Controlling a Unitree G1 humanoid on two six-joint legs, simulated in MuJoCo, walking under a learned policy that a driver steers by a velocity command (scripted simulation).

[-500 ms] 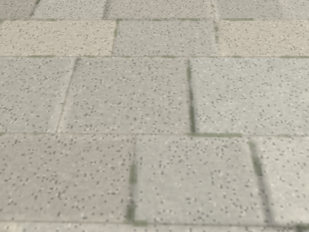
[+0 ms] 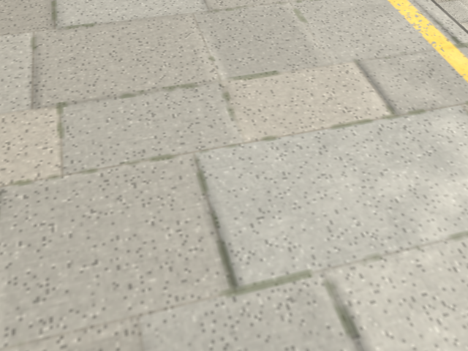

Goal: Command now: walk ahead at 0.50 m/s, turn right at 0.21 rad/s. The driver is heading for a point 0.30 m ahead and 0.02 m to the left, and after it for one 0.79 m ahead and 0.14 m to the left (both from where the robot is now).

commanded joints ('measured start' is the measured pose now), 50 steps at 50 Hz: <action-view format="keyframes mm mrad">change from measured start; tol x16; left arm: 1 -44 34 4 -90 9 -18 -5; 10 -252 33 -4 -144 6 -44 -36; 16 105 128 24 -55 38 -14 -17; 23 -200 89 17 -31 49 -17 -12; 50 -235 73 41 34 8 42 37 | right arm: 1 -22 -149 -31 -44 11 -15 -6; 14 51 -151 -9 14 2 31 -26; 16 248 -115 17 63 8 26 -14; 31 -70 -125 -27 -62 13 156 -40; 38 -4 -335 -87 -99 -13 139 -34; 50 -91 -230 -65 -144 16 117 -66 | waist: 1 11 138 -2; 11 -19 145 -12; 16 89 -175 -471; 20 12 -35 -147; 35 -13 -51 -88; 38 0 395 -32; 41 22 164 -89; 50 10 186 -110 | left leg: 1 99 267 -255 -229 129 192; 8 120 240 -113 -197 323 144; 13 149 189 -65 108 599 45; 14 17 132 -26 313 380 -4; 15 -272 16 -7 668 -354 -79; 17 -364 58 -132 843 -501 -91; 35 -34 84 58 178 -59 -21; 38 149 438 -528 -74 466 282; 50 152 237 -360 -25 320 183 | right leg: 1 -142 -68 9 -137 83 17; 12 180 37 -65 -622 379 -35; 14 574 -101 48 -595 827 -114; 15 878 -378 360 -548 1148 -300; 22 261 -225 65 -785 665 -224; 31 292 -285 -8 -852 247 -223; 36 297 -219 -120 -625 216 -86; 38 -110 57 -191 -166 -318 83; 44 -80 28 3 28 -65 82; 50 -17 51 21 -249 -8 111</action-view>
